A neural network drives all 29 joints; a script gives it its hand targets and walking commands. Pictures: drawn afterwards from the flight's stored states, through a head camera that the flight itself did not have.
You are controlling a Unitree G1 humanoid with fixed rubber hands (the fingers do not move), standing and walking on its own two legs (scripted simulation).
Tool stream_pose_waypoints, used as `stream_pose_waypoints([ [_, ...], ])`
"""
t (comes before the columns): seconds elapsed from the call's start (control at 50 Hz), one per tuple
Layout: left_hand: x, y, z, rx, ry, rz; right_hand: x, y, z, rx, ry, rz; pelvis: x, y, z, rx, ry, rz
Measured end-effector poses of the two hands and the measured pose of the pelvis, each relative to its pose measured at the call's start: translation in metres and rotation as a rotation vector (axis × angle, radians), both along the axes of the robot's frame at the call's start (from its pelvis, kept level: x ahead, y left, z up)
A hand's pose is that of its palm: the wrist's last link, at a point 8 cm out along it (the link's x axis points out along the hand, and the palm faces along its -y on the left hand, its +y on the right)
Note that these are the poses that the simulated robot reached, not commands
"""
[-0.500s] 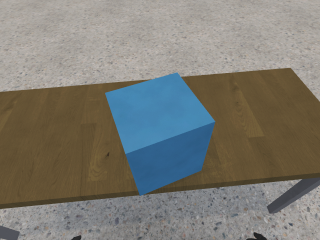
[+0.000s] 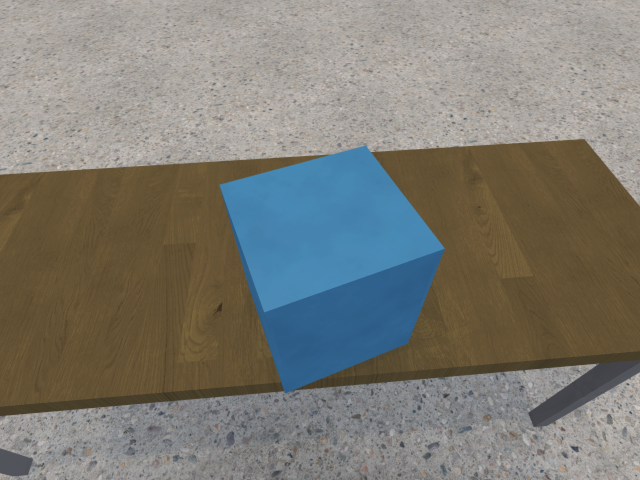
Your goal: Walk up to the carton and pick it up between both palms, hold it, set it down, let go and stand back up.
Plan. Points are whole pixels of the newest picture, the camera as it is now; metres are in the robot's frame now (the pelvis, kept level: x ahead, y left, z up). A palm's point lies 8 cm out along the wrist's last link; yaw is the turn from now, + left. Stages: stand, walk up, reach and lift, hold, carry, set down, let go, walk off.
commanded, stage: stand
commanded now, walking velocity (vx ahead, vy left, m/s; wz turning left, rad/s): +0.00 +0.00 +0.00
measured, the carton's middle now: (324, 273) +0.39 +0.02 +0.00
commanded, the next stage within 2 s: none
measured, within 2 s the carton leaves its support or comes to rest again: neither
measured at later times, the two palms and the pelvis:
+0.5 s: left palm out of the picture +0.07 +0.25 -0.11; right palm out of the picture +0.07 -0.26 -0.12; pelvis +0.01 -0.01 +0.00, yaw +0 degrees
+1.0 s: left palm out of the picture +0.06 +0.25 -0.12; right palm out of the picture +0.06 -0.25 -0.12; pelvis +0.00 +0.00 +0.00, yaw +0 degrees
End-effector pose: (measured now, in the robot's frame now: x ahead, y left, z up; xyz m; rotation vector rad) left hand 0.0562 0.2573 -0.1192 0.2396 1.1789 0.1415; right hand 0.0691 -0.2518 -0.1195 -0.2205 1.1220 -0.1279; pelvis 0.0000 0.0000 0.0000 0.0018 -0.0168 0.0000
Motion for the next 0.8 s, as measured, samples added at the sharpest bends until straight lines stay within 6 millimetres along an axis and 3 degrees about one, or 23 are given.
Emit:
stream_pose_waypoints([
  [0.22,0.004,-0.005,0.005,0.007,-0.023,0.009,0.017,0.002,-0.002,0.022,-0.035,0.008,0.003,-0.003,0.000,0.002,-0.007,0.001],
  [0.52,0.014,-0.007,0.004,0.005,-0.028,0.000,-0.003,-0.006,-0.003,0.005,0.026,-0.022,0.005,-0.005,0.002,0.001,-0.009,-0.003],
  [0.8,0.010,-0.004,0.001,-0.002,-0.009,0.010,-0.009,-0.001,-0.003,0.004,0.048,-0.032,0.006,-0.002,0.002,0.000,-0.013,-0.003],
])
